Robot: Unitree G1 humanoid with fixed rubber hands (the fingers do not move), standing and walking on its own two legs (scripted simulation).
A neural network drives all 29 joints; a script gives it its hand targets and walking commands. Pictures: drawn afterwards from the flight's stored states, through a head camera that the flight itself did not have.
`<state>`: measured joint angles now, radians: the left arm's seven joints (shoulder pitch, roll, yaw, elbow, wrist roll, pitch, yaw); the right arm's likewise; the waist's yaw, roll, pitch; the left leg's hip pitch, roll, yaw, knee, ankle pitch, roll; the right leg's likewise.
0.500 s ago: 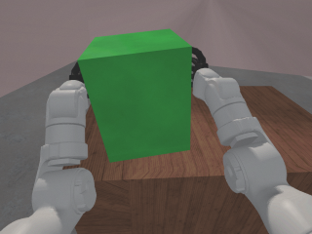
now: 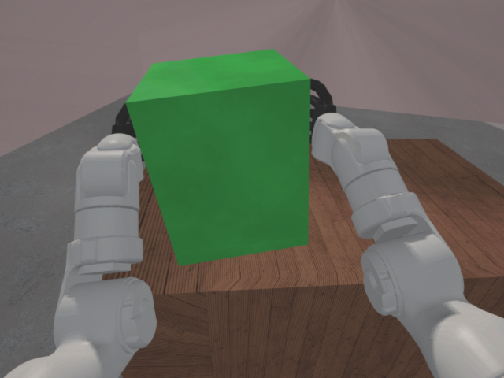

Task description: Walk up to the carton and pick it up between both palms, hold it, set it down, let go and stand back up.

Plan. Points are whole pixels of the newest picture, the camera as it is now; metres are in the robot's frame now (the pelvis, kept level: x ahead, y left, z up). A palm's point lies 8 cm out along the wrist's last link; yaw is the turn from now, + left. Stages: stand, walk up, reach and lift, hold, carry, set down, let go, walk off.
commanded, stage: hold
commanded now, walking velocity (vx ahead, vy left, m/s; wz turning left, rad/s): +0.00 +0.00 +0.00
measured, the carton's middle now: (228, 151) +0.39 +0.00 +0.26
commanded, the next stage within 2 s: none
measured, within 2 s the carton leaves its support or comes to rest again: neither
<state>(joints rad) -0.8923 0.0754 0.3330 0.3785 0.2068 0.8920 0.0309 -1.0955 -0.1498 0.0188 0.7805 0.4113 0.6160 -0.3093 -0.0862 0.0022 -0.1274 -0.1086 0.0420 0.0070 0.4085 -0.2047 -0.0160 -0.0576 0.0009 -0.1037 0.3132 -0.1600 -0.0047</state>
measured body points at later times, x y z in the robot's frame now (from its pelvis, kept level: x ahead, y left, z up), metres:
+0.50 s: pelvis +0.00 +0.00 +0.00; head -0.09 +0.01 +0.44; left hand +0.38 +0.16 +0.28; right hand +0.39 -0.14 +0.30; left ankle +0.02 +0.12 -0.75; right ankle +0.01 -0.11 -0.75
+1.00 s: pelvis +0.00 +0.00 +0.00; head -0.07 +0.02 +0.44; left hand +0.39 +0.16 +0.27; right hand +0.39 -0.13 +0.29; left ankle +0.02 +0.12 -0.75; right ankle +0.01 -0.11 -0.75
